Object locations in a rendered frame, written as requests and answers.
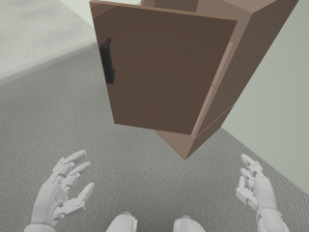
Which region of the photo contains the handle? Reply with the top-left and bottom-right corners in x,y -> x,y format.
99,38 -> 116,84

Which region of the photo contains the left robot hand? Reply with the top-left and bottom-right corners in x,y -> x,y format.
31,150 -> 95,228

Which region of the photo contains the left robot thigh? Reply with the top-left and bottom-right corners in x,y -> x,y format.
106,214 -> 137,232

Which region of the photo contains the robot thigh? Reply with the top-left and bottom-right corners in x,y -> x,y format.
106,214 -> 137,232
173,217 -> 206,232

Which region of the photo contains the right robot hand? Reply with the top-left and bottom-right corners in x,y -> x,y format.
236,154 -> 278,212

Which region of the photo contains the cupboard door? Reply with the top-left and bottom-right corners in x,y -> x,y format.
89,0 -> 238,135

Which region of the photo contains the right robot thigh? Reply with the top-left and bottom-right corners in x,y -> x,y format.
173,217 -> 206,232

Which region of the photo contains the robot right forearm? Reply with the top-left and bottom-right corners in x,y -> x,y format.
256,208 -> 291,232

